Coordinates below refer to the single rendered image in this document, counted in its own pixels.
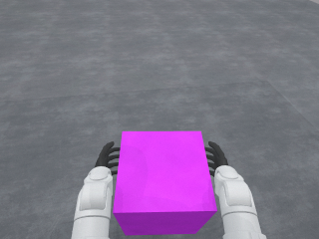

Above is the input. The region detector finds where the right robot forearm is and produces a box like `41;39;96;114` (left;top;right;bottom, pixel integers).
214;165;267;239

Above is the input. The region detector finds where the right robot hand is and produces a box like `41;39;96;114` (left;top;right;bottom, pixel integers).
204;141;228;177

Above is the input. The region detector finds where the carton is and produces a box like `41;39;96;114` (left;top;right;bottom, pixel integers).
113;131;217;236

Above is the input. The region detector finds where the left robot hand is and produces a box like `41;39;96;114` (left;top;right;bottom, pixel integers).
95;141;121;175

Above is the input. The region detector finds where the left robot forearm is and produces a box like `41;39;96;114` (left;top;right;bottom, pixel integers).
71;166;113;239

